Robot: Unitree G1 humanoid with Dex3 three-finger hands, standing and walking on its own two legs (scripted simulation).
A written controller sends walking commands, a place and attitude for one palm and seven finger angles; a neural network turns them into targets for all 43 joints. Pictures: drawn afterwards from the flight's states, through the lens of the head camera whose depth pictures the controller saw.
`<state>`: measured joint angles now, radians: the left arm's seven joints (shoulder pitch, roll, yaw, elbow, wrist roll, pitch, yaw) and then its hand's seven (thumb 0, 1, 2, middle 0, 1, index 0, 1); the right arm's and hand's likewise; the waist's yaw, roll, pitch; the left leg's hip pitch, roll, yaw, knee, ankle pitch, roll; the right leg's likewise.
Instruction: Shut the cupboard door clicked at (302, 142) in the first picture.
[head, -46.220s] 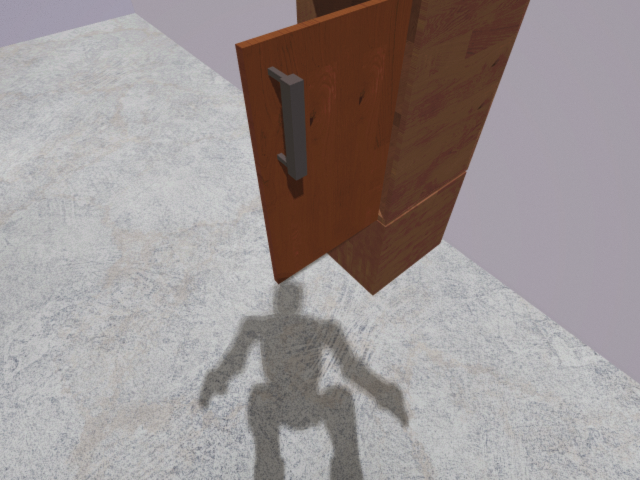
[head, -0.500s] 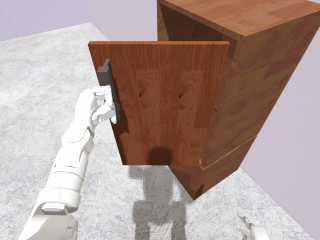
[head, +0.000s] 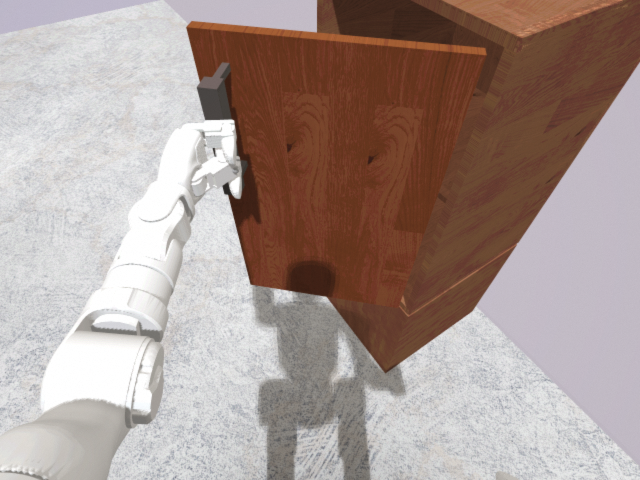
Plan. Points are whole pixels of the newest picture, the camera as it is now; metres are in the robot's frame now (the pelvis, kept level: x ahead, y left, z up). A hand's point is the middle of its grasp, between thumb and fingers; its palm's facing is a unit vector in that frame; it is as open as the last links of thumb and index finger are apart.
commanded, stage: push the door shut along its arc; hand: left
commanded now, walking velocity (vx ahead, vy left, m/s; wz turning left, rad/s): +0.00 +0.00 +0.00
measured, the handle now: (229, 133) +0.54 +0.12 +0.14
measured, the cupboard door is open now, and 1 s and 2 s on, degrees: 46 36 30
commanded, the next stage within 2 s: pull the fist back off the door in 0.96 s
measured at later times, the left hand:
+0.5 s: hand (311, 135) +0.53 +0.01 +0.14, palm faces -0.34 -0.94 +0.06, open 3.1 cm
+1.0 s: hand (305, 127) +0.55 +0.02 +0.15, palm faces -0.40 -0.92 +0.00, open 3.2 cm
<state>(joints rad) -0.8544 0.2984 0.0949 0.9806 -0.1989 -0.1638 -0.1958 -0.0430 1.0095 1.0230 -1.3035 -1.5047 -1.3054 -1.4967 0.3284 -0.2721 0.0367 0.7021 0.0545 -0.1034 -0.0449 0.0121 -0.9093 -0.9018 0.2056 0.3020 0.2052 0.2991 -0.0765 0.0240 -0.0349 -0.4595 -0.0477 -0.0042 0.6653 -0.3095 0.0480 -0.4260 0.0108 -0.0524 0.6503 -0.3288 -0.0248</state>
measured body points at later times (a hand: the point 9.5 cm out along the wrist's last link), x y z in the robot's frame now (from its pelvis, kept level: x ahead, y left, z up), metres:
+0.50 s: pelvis +0.01 +0.00 -0.01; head +0.10 -0.01 +0.43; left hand +0.54 +0.06 +0.14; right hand -0.01 -0.27 -0.13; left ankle +0.01 +0.09 -0.72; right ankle +0.00 -0.10 -0.72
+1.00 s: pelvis +0.01 -0.03 -0.01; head +0.12 -0.03 +0.42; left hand +0.56 +0.07 +0.15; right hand +0.00 -0.32 -0.13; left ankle +0.01 +0.09 -0.72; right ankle +0.00 -0.11 -0.72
